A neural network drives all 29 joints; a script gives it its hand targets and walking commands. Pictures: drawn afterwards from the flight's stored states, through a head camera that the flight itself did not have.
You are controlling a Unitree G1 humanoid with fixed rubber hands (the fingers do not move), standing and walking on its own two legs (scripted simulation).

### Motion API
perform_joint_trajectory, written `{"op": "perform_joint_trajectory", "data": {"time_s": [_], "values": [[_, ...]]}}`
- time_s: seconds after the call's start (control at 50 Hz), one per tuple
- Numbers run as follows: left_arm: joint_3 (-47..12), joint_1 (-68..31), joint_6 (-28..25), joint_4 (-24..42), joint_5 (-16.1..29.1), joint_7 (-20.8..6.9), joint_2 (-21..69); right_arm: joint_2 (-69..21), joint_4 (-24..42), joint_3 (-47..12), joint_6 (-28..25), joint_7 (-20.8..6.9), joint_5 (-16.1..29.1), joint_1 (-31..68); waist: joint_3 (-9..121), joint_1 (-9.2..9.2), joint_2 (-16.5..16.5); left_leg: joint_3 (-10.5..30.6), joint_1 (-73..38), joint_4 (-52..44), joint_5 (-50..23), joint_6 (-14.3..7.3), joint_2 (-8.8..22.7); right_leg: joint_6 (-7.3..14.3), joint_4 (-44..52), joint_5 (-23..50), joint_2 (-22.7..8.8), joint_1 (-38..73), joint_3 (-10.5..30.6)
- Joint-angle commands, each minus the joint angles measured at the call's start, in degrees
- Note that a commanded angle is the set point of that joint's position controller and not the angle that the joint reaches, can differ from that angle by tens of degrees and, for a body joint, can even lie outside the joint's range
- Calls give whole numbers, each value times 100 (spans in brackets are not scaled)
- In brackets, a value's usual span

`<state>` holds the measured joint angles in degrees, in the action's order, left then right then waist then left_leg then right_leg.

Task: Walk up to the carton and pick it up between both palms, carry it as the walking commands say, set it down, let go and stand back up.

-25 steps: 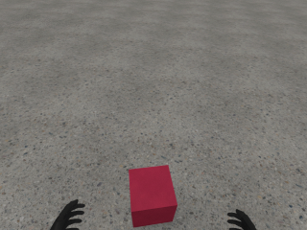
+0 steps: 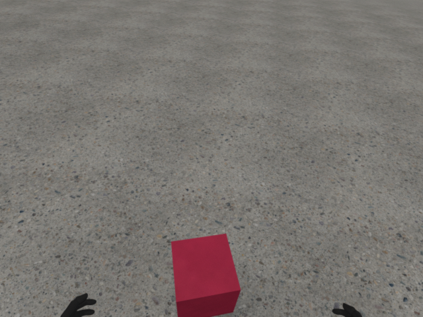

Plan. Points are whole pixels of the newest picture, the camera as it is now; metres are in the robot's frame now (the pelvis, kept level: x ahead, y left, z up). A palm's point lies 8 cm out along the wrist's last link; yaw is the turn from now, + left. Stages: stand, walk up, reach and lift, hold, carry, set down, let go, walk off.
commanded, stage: stand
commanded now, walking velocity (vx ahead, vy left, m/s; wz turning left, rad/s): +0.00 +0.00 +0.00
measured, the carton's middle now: (202, 277) +0.49 +0.02 -0.64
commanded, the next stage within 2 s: none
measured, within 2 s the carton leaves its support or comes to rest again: neither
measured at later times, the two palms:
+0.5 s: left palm out of the picture +0.07 +0.30 -0.10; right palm out of the picture +0.07 -0.28 -0.08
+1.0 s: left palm out of the picture +0.05 +0.30 -0.10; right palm out of the picture +0.04 -0.29 -0.09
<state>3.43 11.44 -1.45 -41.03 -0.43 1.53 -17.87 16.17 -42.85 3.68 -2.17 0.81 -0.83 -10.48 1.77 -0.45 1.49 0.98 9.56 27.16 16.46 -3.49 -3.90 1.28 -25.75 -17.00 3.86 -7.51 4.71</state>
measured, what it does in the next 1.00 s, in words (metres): stands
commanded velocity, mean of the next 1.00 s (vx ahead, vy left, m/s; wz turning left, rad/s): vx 0.00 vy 0.00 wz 0.00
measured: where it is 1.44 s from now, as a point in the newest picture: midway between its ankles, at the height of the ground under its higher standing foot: outside the picture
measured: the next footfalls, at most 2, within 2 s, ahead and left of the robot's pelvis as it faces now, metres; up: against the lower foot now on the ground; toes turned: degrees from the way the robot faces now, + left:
none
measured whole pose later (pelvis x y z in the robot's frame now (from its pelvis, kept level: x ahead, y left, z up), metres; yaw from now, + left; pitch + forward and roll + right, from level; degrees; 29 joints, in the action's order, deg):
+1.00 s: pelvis -0.05 +0.00 +0.01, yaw +0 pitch -3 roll -1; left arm 1.5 11.4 -2.4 -52.2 0.0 1.6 -20.9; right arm 18.7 -53.2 2.1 -2.2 0.8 0.1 -10.8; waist -0.5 -0.6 0.9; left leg 0.6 9.4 21.8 9.7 -3.7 -4.1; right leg 0.5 -21.6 -10.9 3.2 -7.9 5.0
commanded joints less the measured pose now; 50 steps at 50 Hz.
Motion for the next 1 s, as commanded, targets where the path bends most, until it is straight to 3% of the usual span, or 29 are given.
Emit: {"op": "perform_joint_trajectory", "data": {"time_s": [0.0,0.02,0.04,0.08,0.1,0.14,0.18,0.2,0.22,0.24,0.26,0.28,0.36,0.38,0.4,0.46,0.5,0.54,0.6,0.62,0.64,0.68,0.74,0.78,0.82,0.88,0.92,0.96,0.98], "values": [[171,-186,-95,187,-31,41,-660,763,133,156,-47,38,19,105,34,-21,-309,786,-236,-363,-2116,191,875,-84,178,1769,-746,-119,542],[169,10,-81,188,-18,59,-790,1025,210,227,-58,43,-13,192,190,18,-383,709,-347,-337,-2143,160,915,-117,157,1686,-721,-94,531],[189,-79,-81,101,-20,81,-857,972,161,240,-74,30,24,226,153,-8,-86,834,-293,-353,-2285,164,925,-124,174,1807,-746,-4,456],[142,40,-63,60,28,62,-792,962,129,161,-74,60,34,170,-40,105,-153,857,-41,-409,-1842,167,906,-116,267,1590,-715,-2,588],[102,-154,-56,70,7,31,-631,844,48,124,-58,70,54,203,-127,16,-354,699,-54,-380,-1639,168,825,-153,416,1473,-770,-127,527],[112,-333,-95,11,1,17,-788,867,28,145,-89,77,47,198,-66,-85,102,897,-144,-558,-1446,132,914,-154,377,1447,-753,-120,540],[39,-307,-104,-20,-13,31,-681,982,8,148,-107,58,37,328,-236,-40,-233,781,-203,-539,-1571,195,891,-134,371,1430,-789,-216,593],[67,-95,-64,-134,24,53,-788,857,-85,128,-98,56,39,73,-132,12,-47,886,-233,-606,-1522,154,960,-145,374,1367,-751,-163,584],[52,-38,-98,-90,41,29,-666,1017,-72,123,-92,67,27,125,57,86,-388,888,-89,-688,-1313,115,974,-117,384,1140,-763,34,585],[50,-59,-120,-238,14,54,-866,840,-144,110,-63,36,56,240,-147,21,-239,1005,-62,-836,-925,153,892,-132,337,1051,-726,-2,580],[118,-25,-108,-258,22,65,-930,984,-137,106,-76,39,13,234,2,88,-388,1030,-194,-839,-913,134,998,-117,400,1019,-744,12,604],[46,-288,-124,-157,5,56,-897,1028,-23,149,-78,17,71,400,-229,4,-134,972,-1,-807,-830,190,974,-115,444,1046,-760,-191,613],[42,-237,-105,-367,4,10,-855,938,-290,60,-101,39,79,102,-331,-57,-256,914,-13,-909,-491,186,957,-111,552,912,-779,-192,599],[-9,-96,-119,-386,-20,5,-790,1095,-281,116,-109,21,75,112,-110,-33,-471,958,-154,-916,-338,169,906,-101,549,790,-735,-242,613],[55,-274,-122,-375,0,20,-1004,1071,-257,100,-103,35,50,329,-366,-17,-75,1083,72,-989,-376,144,1010,-120,521,748,-761,-257,554],[26,52,-131,-521,58,0,-892,1031,-305,80,-78,21,44,237,-350,114,-375,916,211,-1022,-89,149,872,-93,587,652,-789,-165,667],[17,-200,-128,-513,45,18,-905,1013,-315,70,-71,10,27,364,-287,35,-453,1050,193,-1095,78,177,958,-96,551,581,-771,-243,624],[42,-86,-120,-609,25,6,-1016,937,-375,40,-78,7,66,165,-317,-19,-179,1052,71,-1101,-30,161,965,-113,592,617,-756,-265,571],[14,-229,-127,-583,15,5,-1066,1225,-510,97,-53,63,62,220,-592,-10,-43,1169,181,-1261,253,148,1042,-64,613,478,-773,-529,603],[32,-47,-103,-665,29,6,-998,1171,-470,72,-69,32,60,212,-472,-12,-306,1176,234,-1220,404,151,1049,-83,646,512,-748,-312,690],[13,0,-128,-680,41,-1,-1011,1296,-467,131,-62,29,106,162,-561,-35,-123,1188,391,-1242,506,201,1057,-85,599,500,-779,-334,615],[50,35,-160,-727,42,10,-1164,1104,-559,27,-34,-2,65,218,-325,65,-428,1035,200,-1153,273,177,986,-77,677,479,-818,-259,715],[-44,-17,-177,-752,10,-17,-962,1101,-625,79,-50,-26,71,109,-280,8,-84,1020,169,-1202,418,200,923,-64,649,394,-754,-297,640],[-7,-119,-154,-758,35,0,-1030,1123,-642,45,-36,0,39,251,-490,-55,-267,911,124,-1066,-70,177,880,-61,827,586,-819,-483,772],[13,-316,-157,-729,-2,20,-1173,1105,-651,45,-62,-3,80,149,-322,-128,38,878,-130,-946,-403,201,936,-42,802,624,-875,-597,731],[-40,-58,-175,-842,50,27,-1043,1223,-759,23,-90,10,94,65,-153,-32,-352,921,-179,-1018,-479,198,960,-19,671,876,-907,-308,761],[-5,-178,-190,-834,47,36,-1147,1076,-782,-24,-84,10,83,257,-229,76,-177,1048,37,-1015,-750,150,1045,-76,689,976,-887,-219,698],[-39,-193,-130,-874,19,25,-1082,1216,-759,45,-88,36,112,115,-271,-54,142,956,-10,-944,-593,173,982,-96,748,1048,-909,-248,647],[-35,-186,-129,-850,34,29,-1028,1123,-820,-28,-54,36,89,231,-304,-20,-17,968,-51,-950,-665,204,931,-84,701,1033,-874,-260,671]]}}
